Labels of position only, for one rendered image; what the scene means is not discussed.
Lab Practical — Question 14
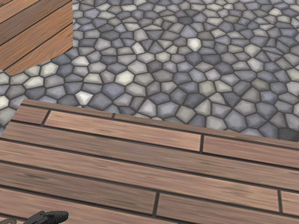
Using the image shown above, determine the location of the left robot hand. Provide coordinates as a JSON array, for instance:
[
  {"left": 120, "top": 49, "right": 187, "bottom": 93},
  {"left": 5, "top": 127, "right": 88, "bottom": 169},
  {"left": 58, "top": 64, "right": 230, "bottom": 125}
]
[{"left": 22, "top": 210, "right": 69, "bottom": 224}]

